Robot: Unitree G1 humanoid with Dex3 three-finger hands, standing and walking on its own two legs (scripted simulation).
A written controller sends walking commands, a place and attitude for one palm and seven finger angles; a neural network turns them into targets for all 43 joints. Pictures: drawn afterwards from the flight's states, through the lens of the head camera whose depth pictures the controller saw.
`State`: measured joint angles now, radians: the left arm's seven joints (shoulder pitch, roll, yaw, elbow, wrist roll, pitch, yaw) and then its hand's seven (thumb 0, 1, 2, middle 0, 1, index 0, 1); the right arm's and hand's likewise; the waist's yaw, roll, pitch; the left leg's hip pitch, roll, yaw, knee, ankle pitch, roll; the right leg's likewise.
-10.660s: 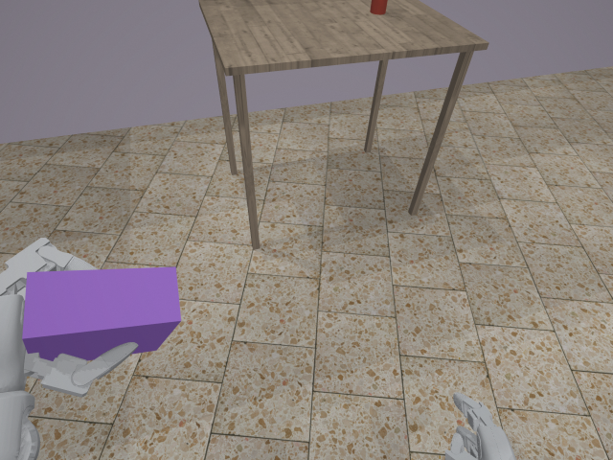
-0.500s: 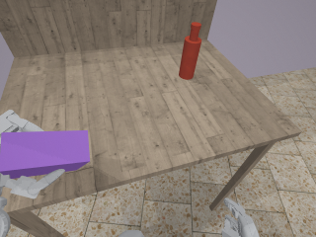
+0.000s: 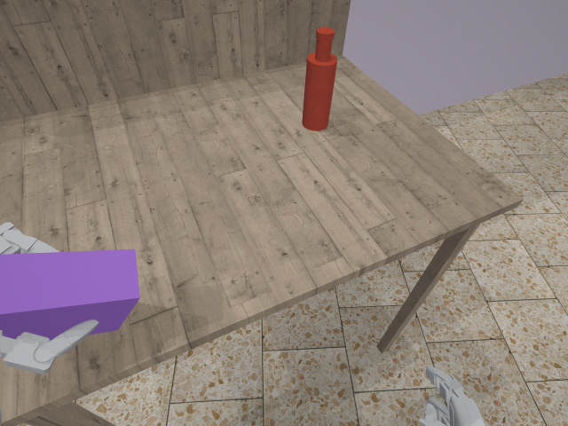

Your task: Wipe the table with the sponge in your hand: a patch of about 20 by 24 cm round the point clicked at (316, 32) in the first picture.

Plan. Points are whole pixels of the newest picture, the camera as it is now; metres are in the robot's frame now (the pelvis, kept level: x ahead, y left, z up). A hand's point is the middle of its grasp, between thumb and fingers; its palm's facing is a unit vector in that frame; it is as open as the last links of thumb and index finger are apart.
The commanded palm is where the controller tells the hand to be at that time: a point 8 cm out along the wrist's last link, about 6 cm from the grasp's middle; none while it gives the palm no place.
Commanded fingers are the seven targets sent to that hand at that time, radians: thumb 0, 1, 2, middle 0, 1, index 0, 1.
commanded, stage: come to a stop and stand still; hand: left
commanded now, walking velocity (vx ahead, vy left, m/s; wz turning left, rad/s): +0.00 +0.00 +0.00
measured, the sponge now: (87, 297) +0.22 +0.24 +0.13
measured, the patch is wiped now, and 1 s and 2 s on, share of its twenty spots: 0.00 0.00 0.00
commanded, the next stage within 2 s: look again from close up in 0.12 s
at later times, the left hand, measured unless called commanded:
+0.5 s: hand (70, 281) +0.23 +0.26 +0.14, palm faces +0.41 -0.83 -0.38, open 9.7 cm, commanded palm +0.18 +0.28 +0.18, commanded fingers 0.00 0.10 1.30 -1.20 -1.60 -1.20 -1.60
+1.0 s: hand (142, 263) +0.25 +0.18 +0.15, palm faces +0.38 -0.85 -0.35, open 9.7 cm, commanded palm +0.20 +0.22 +0.18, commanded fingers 0.00 0.10 1.30 -1.20 -1.60 -1.20 -1.60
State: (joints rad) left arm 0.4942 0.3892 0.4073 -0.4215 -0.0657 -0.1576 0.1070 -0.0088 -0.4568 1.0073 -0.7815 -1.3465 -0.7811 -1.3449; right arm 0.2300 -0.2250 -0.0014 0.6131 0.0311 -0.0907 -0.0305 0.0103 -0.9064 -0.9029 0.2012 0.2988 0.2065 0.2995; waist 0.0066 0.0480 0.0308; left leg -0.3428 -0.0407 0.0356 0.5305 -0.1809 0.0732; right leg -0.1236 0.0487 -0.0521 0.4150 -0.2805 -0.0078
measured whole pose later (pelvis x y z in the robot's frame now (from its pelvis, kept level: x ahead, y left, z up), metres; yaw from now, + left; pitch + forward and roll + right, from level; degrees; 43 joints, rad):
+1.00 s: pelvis +0.04 -0.06 +0.01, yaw +1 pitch +0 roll +0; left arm 0.44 0.34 0.31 -0.47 -0.06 -0.10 0.12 -0.01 -0.46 1.01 -0.79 -1.34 -0.79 -1.34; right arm 0.19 -0.19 0.02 0.58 0.03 -0.06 -0.05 0.01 -0.91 -0.90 0.20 0.30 0.21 0.30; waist 0.02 -0.02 0.03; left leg -0.26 -0.03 0.00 0.45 -0.19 0.03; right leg -0.08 0.09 -0.04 0.37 -0.30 -0.09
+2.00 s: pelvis +0.07 -0.21 -0.02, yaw +3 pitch -2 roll +1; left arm 0.45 0.41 0.41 -0.60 -0.02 -0.16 0.15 -0.01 -0.46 1.01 -0.79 -1.34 -0.79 -1.33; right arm 0.20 -0.18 -0.01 0.58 0.02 -0.10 -0.05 0.01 -0.91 -0.90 0.20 0.30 0.20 0.30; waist -0.02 -0.09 0.08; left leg -0.25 -0.03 0.06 0.69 -0.40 0.05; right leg -0.44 -0.10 -0.01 0.90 -0.44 0.02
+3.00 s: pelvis +0.09 -0.18 +0.00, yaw +5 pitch -1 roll -1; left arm 0.34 0.44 0.37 -0.47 0.00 -0.16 0.11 -0.01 -0.47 1.01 -0.79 -1.33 -0.79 -1.33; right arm 0.21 -0.19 0.01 0.59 0.01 -0.12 -0.06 0.01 -0.91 -0.90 0.20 0.30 0.20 0.30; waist 0.06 0.00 0.08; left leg -0.25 0.04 0.00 0.50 -0.23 0.00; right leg -0.18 -0.04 -0.10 0.42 -0.21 0.02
